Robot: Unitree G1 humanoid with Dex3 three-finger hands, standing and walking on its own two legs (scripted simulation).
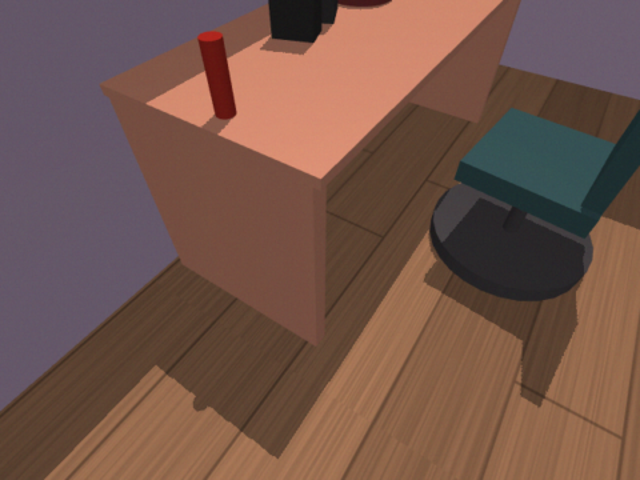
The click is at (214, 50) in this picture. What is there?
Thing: slim round
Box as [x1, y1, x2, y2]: [198, 31, 236, 118]
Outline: 204,32 198,35 198,40 215,115 219,118 230,118 235,115 236,112 221,33 215,31
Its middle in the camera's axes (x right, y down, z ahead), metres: -0.23 -0.37 +0.86
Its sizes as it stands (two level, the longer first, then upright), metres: 0.050 0.050 0.175
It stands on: a support 0.75 m high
